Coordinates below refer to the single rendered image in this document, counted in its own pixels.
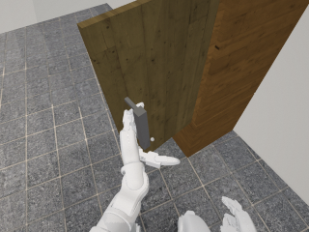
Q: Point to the handle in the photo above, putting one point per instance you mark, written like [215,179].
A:
[141,123]

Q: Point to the robot left hand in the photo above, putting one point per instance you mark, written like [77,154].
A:
[130,148]

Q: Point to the left robot thigh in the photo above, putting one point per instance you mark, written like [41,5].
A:
[135,228]

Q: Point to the cupboard door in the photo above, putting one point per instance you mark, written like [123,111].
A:
[152,51]

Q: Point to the right robot shin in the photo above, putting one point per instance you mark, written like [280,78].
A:
[190,213]

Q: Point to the robot right hand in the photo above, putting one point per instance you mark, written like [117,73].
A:
[242,222]

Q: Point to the robot left forearm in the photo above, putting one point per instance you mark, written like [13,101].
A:
[124,208]

